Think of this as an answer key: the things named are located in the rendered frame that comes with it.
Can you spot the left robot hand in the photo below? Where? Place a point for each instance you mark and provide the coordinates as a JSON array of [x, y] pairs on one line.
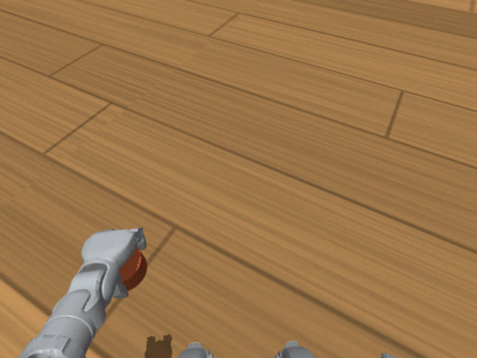
[[117, 246]]

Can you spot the tin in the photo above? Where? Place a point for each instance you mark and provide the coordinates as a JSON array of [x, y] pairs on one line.
[[134, 270]]

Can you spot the left robot arm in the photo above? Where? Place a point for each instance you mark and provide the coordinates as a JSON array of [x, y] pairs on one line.
[[70, 329]]

